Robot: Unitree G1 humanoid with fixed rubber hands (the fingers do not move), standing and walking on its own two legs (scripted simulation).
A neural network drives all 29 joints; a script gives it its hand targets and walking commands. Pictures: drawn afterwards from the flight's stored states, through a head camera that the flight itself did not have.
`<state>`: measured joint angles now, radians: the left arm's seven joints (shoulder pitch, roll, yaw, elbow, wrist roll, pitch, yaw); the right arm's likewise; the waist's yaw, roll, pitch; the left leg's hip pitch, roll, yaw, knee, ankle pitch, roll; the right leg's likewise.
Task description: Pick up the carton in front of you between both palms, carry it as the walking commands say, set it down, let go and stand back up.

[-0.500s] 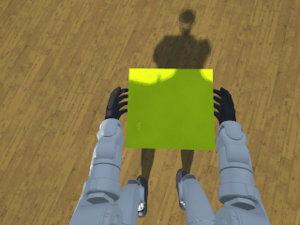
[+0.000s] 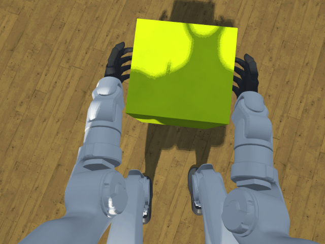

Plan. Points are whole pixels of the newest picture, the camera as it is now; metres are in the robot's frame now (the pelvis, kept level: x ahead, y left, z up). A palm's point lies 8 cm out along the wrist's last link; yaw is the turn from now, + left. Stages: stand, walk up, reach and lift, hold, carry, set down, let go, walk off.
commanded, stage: set down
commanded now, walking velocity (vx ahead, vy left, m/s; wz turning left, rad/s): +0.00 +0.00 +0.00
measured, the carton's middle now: (178, 85) +0.50 -0.04 -0.16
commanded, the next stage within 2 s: none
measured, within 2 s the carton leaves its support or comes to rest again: rests again in 1.50 s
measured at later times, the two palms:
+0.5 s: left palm (131, 79) +0.55 +0.10 -0.24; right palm (227, 98) +0.47 -0.19 -0.23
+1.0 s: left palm (141, 80) +0.59 +0.08 -0.36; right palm (222, 96) +0.50 -0.21 -0.34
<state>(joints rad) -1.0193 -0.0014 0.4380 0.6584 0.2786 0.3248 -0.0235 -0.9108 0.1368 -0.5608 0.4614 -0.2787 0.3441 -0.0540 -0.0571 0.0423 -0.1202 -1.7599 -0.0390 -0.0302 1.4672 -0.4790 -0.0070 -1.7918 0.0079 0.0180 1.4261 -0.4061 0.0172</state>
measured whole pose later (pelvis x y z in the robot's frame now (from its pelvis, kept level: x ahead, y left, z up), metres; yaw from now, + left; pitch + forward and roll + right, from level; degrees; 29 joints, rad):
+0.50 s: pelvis -0.02 +0.02 -0.11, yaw -1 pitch +47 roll -3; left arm -1.39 0.18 0.28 0.88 0.22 0.33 0.01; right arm -1.18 0.06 -0.63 0.55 -0.22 0.34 -0.10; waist -0.10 0.04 0.07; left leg -2.13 -0.07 -0.03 1.87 -0.56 0.01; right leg -2.14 0.00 0.02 1.80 -0.48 0.05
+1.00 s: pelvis -0.01 +0.01 -0.18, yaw -3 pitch +43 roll -5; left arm -1.64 0.35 0.05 1.08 0.08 0.28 0.04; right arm -1.39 -0.06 -0.56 0.74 -0.05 0.29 -0.13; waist -0.15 -0.02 0.30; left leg -2.25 -0.06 -0.05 2.16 -0.66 0.01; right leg -2.25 0.05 0.02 2.07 -0.57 0.09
